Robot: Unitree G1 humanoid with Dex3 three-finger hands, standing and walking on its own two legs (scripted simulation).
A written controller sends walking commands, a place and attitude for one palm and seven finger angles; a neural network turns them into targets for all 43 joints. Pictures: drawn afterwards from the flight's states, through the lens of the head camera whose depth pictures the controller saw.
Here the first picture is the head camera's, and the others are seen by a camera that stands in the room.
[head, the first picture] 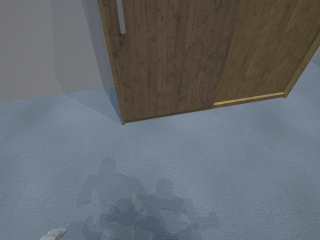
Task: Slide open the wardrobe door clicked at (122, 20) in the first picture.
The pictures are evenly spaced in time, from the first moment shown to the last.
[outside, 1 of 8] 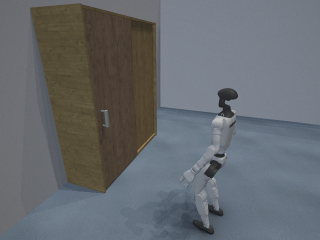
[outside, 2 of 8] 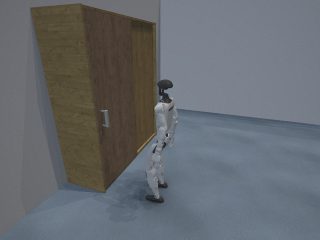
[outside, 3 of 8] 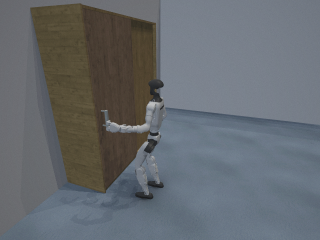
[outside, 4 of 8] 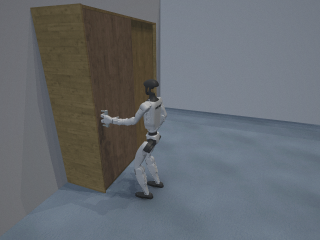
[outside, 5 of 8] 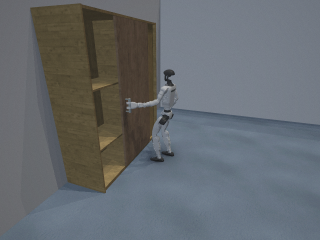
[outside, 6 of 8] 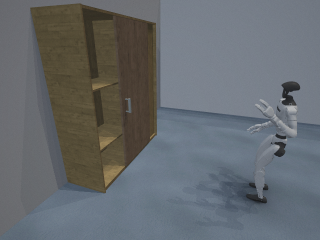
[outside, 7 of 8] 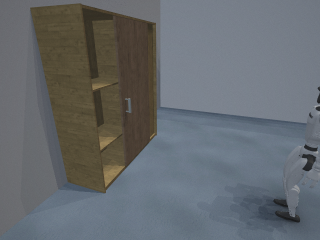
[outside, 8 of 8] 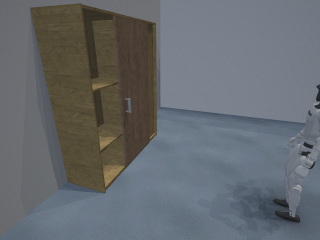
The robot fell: no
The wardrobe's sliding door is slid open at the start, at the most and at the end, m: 0.00 0.48 0.47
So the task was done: yes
